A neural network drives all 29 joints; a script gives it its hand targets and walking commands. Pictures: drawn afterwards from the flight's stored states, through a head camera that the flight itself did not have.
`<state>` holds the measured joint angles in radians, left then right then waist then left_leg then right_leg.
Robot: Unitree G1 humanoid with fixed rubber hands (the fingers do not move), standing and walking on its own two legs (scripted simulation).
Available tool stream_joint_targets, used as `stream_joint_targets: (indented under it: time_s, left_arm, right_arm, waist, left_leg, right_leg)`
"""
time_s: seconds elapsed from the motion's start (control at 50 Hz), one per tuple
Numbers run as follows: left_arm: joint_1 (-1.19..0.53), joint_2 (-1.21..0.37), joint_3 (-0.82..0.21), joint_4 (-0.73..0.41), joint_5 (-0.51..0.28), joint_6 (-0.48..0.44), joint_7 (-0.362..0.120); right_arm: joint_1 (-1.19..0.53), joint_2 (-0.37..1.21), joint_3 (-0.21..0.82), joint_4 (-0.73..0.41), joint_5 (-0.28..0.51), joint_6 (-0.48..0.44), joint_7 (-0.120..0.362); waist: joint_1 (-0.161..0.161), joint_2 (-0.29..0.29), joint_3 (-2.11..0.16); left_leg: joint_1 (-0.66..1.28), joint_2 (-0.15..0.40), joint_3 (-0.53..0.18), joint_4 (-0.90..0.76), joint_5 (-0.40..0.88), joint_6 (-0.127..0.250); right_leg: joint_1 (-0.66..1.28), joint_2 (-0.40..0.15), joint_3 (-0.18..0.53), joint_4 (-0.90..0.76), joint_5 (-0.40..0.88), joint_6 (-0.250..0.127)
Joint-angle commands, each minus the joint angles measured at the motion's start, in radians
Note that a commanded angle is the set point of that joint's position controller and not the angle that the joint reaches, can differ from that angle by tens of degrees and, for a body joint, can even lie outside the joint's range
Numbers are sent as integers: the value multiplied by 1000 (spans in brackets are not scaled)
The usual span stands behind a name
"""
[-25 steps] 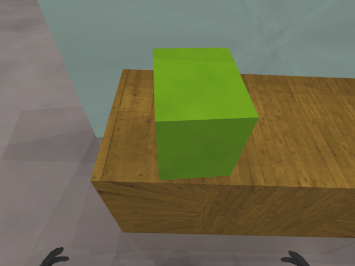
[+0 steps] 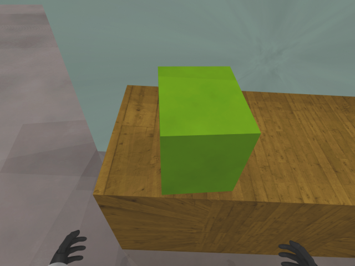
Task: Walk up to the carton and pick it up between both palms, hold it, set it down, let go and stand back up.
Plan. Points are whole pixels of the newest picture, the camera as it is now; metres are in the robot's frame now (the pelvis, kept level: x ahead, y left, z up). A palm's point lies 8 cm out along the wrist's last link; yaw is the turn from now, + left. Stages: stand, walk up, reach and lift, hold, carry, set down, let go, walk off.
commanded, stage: reach and lift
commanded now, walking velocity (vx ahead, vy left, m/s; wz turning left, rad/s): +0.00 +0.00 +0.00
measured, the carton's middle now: (196, 130) +0.52 -0.05 -0.02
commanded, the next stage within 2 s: none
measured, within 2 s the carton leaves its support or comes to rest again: neither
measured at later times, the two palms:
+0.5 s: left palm out of the picture +0.15 +0.21 -0.05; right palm out of the picture +0.16 -0.28 -0.04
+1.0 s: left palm (96, 257) +0.17 +0.17 -0.03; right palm (301, 254) +0.18 -0.26 -0.03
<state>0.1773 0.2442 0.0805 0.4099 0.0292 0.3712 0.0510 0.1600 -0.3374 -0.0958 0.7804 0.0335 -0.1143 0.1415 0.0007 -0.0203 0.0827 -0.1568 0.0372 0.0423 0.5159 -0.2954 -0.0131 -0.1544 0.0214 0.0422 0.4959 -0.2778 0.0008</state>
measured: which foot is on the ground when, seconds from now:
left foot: down 0.00-1.00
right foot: down 0.00-1.00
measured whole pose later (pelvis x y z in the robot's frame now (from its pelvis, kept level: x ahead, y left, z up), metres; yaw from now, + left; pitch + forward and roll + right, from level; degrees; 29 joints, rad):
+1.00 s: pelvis +0.02 -0.01 +0.01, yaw +0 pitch -2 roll +0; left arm 0.36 0.08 -0.07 0.36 -0.02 -0.24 0.16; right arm 0.25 -0.29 0.02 0.69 0.27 -0.44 0.16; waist 0.02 -0.03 -0.02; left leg -0.11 0.04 0.04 0.40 -0.25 -0.03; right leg -0.11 0.03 0.03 0.41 -0.25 -0.02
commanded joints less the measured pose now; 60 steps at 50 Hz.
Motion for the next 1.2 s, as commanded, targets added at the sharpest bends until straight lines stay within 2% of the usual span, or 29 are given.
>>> stream_joint_targets:
  time_s: [0.0, 0.08, 0.16, 0.26, 0.28, 0.38, 0.46, 0.48, 0.54, 0.58, 0.8, 1.06, 1.18]
  left_arm:
    - [-82, 74, 4, -165, -27, -94, 15]
    - [-44, 53, -3, -151, -30, -139, 26]
    - [-24, 27, -17, -150, -37, -183, 37]
    - [-10, 4, -16, -161, -28, -242, 55]
    - [-14, 0, -17, -176, -27, -257, 60]
    - [17, -23, -39, -167, -31, -319, 66]
    - [32, -37, -44, -187, -26, -378, 78]
    - [39, -40, -52, -177, -29, -392, 79]
    - [50, -51, -64, -178, -30, -440, 83]
    - [56, -56, -69, -171, -37, -470, 83]
    - [109, -98, -115, -185, -52, -620, 101]
    - [77, -155, -166, -243, -48, -708, 138]
    - [11, -161, -166, -227, -53, -663, 148]
  right_arm:
    - [-61, -183, -68, -152, 10, -61, -2]
    - [-49, -180, -71, -141, 15, -81, 1]
    - [-52, -175, -72, -152, 21, -102, 0]
    - [-49, -166, -65, -173, 45, -125, 2]
    - [-50, -156, -56, -190, 52, -135, 1]
    - [-23, -149, -52, -186, 82, -159, 4]
    - [-9, -134, -31, -188, 118, -187, 8]
    - [-5, -132, -34, -180, 122, -194, 9]
    - [-2, -127, -25, -199, 143, -219, 9]
    - [-5, -121, -17, -209, 155, -235, 9]
    - [13, -121, 23, -218, 213, -329, 11]
    - [-14, -133, 85, -237, 293, -414, 31]
    - [-77, -144, 77, -239, 299, -387, 22]
  waist:
    - [-5, -9, -161]
    - [8, 1, -140]
    - [11, -31, -144]
    - [22, -46, -124]
    - [33, -38, -132]
    - [24, -39, -116]
    - [34, -7, -115]
    - [26, -12, -108]
    - [30, -8, -100]
    - [28, -28, -108]
    - [22, -45, -132]
    - [23, -42, -138]
    - [16, -43, -122]
  left_leg:
    - [168, -50, 25, -95, 249, -24]
    - [170, -48, 26, -126, 229, -26]
    - [172, -48, 27, -142, 233, -24]
    - [155, -48, 32, -166, 204, -19]
    - [151, -51, 34, -169, 210, -18]
    - [155, -44, 27, -185, 186, -19]
    - [141, -44, 29, -191, 194, -26]
    - [146, -43, 28, -190, 187, -28]
    - [133, -40, 32, -190, 181, -32]
    - [134, -41, 29, -190, 190, -28]
    - [133, -34, 14, -160, 264, -34]
    - [113, -36, 4, -124, 277, -34]
    - [119, -36, 3, -139, 244, -30]
  right_leg:
    - [-90, 37, -59, -123, 306, -19]
    - [-93, 32, -58, -151, 249, -24]
    - [-89, 31, -55, -168, 239, -23]
    - [-80, 25, -44, -184, 204, -22]
    - [-72, 20, -39, -188, 213, -24]
    - [-82, 15, -29, -209, 184, -29]
    - [-70, 3, -18, -210, 205, -30]
    - [-73, 5, -19, -216, 190, -32]
    - [-70, 0, -15, -216, 180, -32]
    - [-69, 0, -13, -214, 192, -29]
    - [-58, 0, -11, -188, 260, -36]
    - [-64, -4, -10, -153, 283, -37]
    - [-60, 0, -10, -164, 242, -36]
